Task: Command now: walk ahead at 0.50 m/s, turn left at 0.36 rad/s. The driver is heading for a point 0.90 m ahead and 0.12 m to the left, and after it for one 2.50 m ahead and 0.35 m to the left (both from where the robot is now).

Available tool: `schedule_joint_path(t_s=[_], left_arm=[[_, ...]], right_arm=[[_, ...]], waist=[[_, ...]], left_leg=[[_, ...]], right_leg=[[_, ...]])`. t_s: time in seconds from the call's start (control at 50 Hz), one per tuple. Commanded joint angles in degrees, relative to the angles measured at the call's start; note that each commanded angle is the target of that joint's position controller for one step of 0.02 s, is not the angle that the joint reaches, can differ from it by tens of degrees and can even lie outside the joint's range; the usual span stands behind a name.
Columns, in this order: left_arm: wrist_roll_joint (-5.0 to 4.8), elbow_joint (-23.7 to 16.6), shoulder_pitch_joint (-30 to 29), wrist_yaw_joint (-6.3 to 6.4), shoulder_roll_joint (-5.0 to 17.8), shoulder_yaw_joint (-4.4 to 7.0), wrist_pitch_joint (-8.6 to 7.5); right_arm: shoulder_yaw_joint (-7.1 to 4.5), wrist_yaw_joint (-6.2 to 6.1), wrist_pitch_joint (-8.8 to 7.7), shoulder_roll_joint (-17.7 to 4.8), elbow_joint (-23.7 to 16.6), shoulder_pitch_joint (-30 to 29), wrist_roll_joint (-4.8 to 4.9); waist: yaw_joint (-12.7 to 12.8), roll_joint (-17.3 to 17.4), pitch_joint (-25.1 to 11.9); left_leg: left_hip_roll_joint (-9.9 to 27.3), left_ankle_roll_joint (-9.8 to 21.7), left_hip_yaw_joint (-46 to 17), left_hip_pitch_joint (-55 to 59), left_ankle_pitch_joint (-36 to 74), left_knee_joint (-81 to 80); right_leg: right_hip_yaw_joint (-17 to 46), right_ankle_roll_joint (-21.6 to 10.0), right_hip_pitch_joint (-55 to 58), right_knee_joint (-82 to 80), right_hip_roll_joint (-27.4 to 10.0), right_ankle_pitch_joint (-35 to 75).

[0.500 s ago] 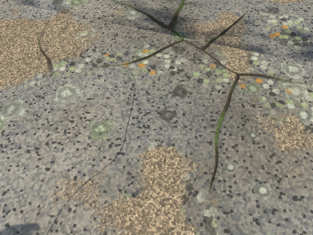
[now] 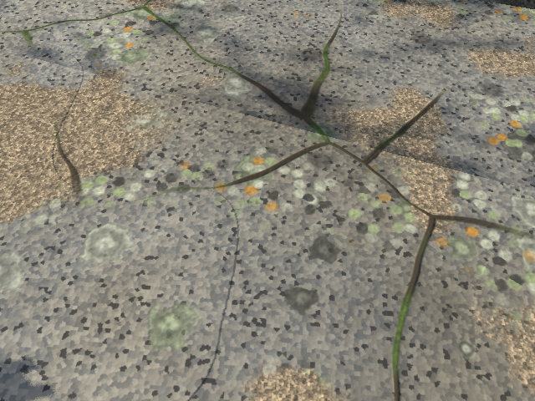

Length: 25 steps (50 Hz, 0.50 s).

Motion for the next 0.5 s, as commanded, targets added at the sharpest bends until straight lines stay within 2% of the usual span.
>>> schedule_joint_path(t_s=[0.02, 0.04, 0.06, 0.1, 0.16, 0.22, 0.28, 0.32, 0.36, 0.38, 0.4, 0.42, 0.44, 0.46, 0.48, 0.5], left_arm=[[0.18, -7.84, -6.44, -0.51, 7.37, 1.30, -3.54], [1.12, -7.95, -6.02, -0.31, 7.33, 1.65, -3.41], [1.48, -8.01, -5.21, -0.23, 6.80, 1.68, -3.09], [1.60, -7.98, -4.43, 0.03, 5.48, 1.49, -2.31], [1.58, -9.61, -10.03, 0.45, 3.88, 0.94, -1.88], [1.16, -10.83, -16.19, -0.05, 2.37, 0.41, -2.44], [0.37, -12.05, -20.92, -0.84, 2.89, 0.53, -3.11], [0.13, -12.36, -21.87, -1.28, 3.94, 0.95, -3.58], [-0.05, -11.87, -19.76, -1.37, 5.36, 1.59, -4.06], [0.00, -10.83, -15.67, -1.13, 6.36, 2.19, -4.30], [0.62, -9.63, -9.33, -0.72, 8.10, 3.04, -4.54], [1.31, -8.89, -0.10, -0.13, 11.35, 3.90, -4.37], [1.09, -6.51, 3.78, -0.42, 14.50, 4.73, -3.42], [-0.07, -7.26, 2.70, -0.62, 9.01, 3.72, -3.03], [0.07, -7.76, 0.03, -0.35, 5.87, 2.83, -2.76], [0.65, -7.74, -2.99, -0.37, 5.32, 2.38, -2.46]], right_arm=[[-2.05, -0.69, 0.44, -7.58, -2.26, 7.18, -0.46], [-1.62, -0.93, 0.38, -6.65, -2.73, 6.03, -0.89], [-1.51, -1.11, 0.51, -6.44, -3.13, 5.40, -0.89], [-1.80, -1.69, 0.53, -7.19, -3.14, 5.79, -0.49], [-2.45, -2.78, 0.75, -9.08, -2.15, 8.05, -0.04], [-2.54, -3.55, 1.57, -9.12, -0.93, 10.80, 0.43], [-2.59, -3.94, 2.36, -8.94, 0.27, 13.97, 0.77], [-2.60, -4.22, 2.91, -8.61, 0.52, 14.71, 0.78], [-2.93, -4.43, 3.33, -8.92, 0.26, 13.74, 0.59], [-2.87, -4.35, 3.48, -8.53, -0.17, 12.57, 0.51], [-2.25, -4.03, 3.38, -6.81, -0.97, 11.53, 0.21], [-1.15, -3.83, 3.15, -3.94, -2.36, 11.59, -0.89], [0.11, -3.60, 2.63, -0.31, -3.33, 20.89, 0.70], [-0.87, -3.84, 2.63, -6.43, -1.98, 19.69, 1.37], [-1.85, -3.81, 2.87, -9.54, -2.87, 12.60, 1.01], [-1.97, -3.89, 3.12, -9.02, -3.71, 9.27, 0.45]], waist=[[-4.07, 1.29, -3.64], [-2.28, 2.11, -3.05], [-1.21, 3.70, -2.99], [-0.47, 4.79, -3.06], [-1.93, 4.11, -1.60], [-4.26, 5.14, -1.44], [-5.77, 5.41, -1.11], [-5.47, 5.85, -1.08], [-3.75, 7.47, -1.29], [-1.40, 7.93, -2.93], [1.90, 6.96, -8.02], [5.50, 1.03, -16.76], [1.46, -18.16, -23.28], [2.78, -11.76, -18.85], [4.39, -5.88, -10.63], [3.32, -1.95, -5.60]], left_leg=[[17.40, 11.51, -29.89, 25.55, -6.48, -17.16], [15.49, 10.93, -26.81, 21.52, -0.77, -18.09], [14.06, 10.98, -24.98, 19.22, 3.11, -18.90], [13.02, 11.52, -21.85, 16.18, 9.14, -19.54], [10.96, 10.42, -18.04, 13.10, 13.04, -19.88], [8.35, 7.78, -16.11, 11.03, 11.29, -18.45], [9.39, 7.05, -19.51, 13.35, 8.49, -16.12], [10.64, 6.60, -23.02, 17.55, 7.37, -13.16], [11.83, 5.84, -25.78, 19.89, 10.11, -9.82], [10.88, 4.91, -25.58, 19.35, 13.61, -6.71], [8.11, 3.29, -23.36, 16.67, 16.00, 1.17], [4.28, 1.25, -18.43, 8.72, 6.16, 16.58], [-3.06, -2.32, -11.79, -12.10, -25.46, 33.66], [2.53, -2.89, -12.32, -18.69, -24.34, 40.45], [4.34, -3.30, -11.09, -19.90, -18.75, 41.69], [6.15, -3.84, -9.10, -18.31, -14.59, 40.61]], right_leg=[[2.34, 0.05, -28.77, 6.91, -5.37, 5.09], [2.42, 0.41, -25.30, 2.90, -6.79, 7.42], [2.04, 1.17, -23.17, 0.47, -6.97, 8.30], [0.80, 2.93, -22.17, -3.62, -6.92, 9.43], [0.03, 5.04, -22.19, -14.32, -5.80, 18.57], [-0.43, 5.52, -17.35, -25.53, -3.22, 28.69], [0.21, 5.01, -15.14, -31.07, -1.51, 30.81], [1.50, 4.17, -14.77, -34.20, -1.14, 28.07], [1.80, 2.53, -11.85, -35.60, -1.27, 23.32], [0.78, 1.04, -5.94, -37.58, -1.19, 23.16], [1.91, -1.46, 5.35, -37.75, -3.96, 24.02], [11.24, -5.19, 21.27, -35.57, -13.67, 21.35], [36.48, -15.08, 38.96, -38.57, -26.42, 12.37], [40.49, -13.52, 35.20, -41.90, -26.64, -1.01], [31.25, -10.75, 27.32, -43.44, -23.50, -0.41], [24.13, -9.33, 19.67, -44.96, -20.98, 6.82]])
Velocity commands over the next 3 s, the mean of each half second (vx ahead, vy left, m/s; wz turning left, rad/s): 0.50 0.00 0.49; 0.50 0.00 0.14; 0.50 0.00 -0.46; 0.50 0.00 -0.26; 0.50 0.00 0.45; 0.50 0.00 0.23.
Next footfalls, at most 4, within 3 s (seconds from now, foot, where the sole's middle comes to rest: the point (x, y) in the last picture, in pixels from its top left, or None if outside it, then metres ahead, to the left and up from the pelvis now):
0.40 right None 0.43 -0.09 -0.76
0.90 left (176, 351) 0.58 0.26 -0.76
1.42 right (252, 243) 0.92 0.08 -0.76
1.92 left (197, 166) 1.22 0.27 -0.76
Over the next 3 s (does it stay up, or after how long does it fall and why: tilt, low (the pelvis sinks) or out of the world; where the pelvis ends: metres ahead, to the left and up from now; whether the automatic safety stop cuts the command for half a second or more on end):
stays up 1.61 0.29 0.00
